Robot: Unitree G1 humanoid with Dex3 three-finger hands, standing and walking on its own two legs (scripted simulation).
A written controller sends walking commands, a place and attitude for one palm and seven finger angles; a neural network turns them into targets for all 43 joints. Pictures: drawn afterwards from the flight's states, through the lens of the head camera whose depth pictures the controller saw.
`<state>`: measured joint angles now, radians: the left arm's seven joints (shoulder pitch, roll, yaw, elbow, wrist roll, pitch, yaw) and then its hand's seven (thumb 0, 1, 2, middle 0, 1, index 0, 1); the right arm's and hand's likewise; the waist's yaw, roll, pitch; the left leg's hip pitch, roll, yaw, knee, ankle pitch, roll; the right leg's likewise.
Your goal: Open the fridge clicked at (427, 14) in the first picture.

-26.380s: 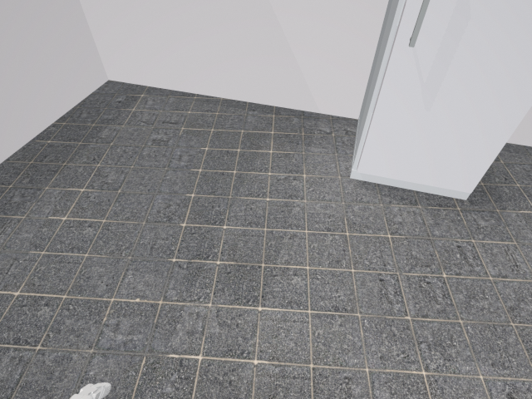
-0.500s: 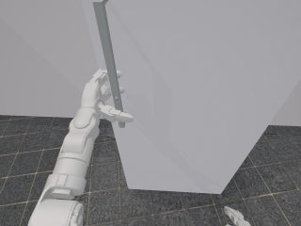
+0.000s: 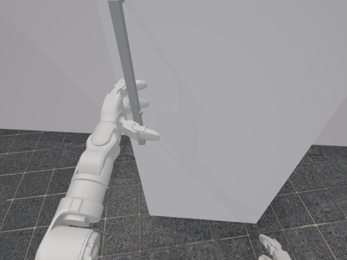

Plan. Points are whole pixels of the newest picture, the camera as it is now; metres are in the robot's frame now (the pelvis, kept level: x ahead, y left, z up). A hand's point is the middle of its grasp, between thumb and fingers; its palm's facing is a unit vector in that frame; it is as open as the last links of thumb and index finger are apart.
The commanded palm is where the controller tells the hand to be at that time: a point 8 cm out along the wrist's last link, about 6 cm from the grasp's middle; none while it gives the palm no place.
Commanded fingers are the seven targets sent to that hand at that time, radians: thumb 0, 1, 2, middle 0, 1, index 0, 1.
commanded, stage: slide the fingers in behind the handle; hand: left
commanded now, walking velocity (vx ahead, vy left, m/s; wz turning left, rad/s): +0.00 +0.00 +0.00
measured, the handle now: (134, 85) +0.46 +0.12 +0.19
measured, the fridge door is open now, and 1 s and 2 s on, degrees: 0 0 1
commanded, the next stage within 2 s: grip the handle and tug to test in 0.30 s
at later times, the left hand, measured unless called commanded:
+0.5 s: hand (141, 111) +0.40 +0.09 +0.16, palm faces -0.05 -1.00 +0.00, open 13.9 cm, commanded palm +0.37 +0.14 +0.17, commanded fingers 0.00 -0.22 0.42 -0.33 -1.24 -0.33 -1.24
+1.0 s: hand (140, 111) +0.40 +0.10 +0.16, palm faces -0.05 -1.00 +0.00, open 7.0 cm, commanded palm +0.38 +0.14 +0.17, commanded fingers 0.00 0.90 0.90 -0.45 -1.40 -0.45 -1.40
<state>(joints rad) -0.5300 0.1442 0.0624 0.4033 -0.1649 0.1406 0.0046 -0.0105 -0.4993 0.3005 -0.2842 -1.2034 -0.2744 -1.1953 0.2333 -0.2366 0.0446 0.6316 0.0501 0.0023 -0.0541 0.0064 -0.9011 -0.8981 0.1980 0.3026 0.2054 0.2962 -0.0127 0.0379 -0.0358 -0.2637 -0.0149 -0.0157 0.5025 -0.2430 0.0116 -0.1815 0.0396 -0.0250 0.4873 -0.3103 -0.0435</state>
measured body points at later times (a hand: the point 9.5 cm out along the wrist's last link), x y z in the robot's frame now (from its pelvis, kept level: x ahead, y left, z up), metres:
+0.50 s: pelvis +0.00 +0.01 +0.00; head -0.01 -0.01 +0.45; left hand +0.40 +0.15 +0.17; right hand +0.14 -0.23 -0.10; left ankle +0.01 +0.12 -0.74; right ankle -0.03 -0.09 -0.74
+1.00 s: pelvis +0.01 +0.01 +0.00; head +0.00 +0.00 +0.45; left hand +0.40 +0.15 +0.17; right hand +0.15 -0.23 -0.10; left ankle +0.01 +0.12 -0.74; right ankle -0.03 -0.09 -0.74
